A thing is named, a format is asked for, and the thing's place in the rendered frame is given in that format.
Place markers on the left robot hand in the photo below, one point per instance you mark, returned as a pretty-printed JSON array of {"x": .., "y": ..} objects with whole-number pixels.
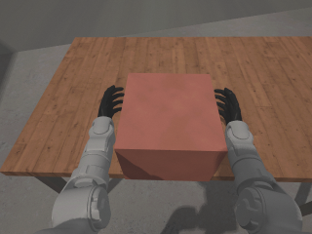
[{"x": 106, "y": 106}]

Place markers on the table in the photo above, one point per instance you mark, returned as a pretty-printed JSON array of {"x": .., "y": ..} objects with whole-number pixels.
[{"x": 270, "y": 76}]

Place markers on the robot right upper arm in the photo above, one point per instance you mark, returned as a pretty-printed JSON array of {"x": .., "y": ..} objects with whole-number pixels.
[{"x": 263, "y": 211}]

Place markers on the right robot hand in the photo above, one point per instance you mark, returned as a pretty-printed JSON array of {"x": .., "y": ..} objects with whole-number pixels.
[{"x": 232, "y": 111}]

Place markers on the right robot forearm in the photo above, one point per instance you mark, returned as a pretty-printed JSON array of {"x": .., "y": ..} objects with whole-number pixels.
[{"x": 245, "y": 162}]

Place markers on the robot left upper arm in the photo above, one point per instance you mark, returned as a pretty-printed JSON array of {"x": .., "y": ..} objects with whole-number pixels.
[{"x": 82, "y": 210}]

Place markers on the left robot forearm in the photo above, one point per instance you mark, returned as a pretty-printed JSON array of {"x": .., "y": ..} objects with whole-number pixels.
[{"x": 96, "y": 158}]

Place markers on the carton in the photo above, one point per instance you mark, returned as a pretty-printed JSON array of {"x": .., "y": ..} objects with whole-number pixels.
[{"x": 169, "y": 128}]

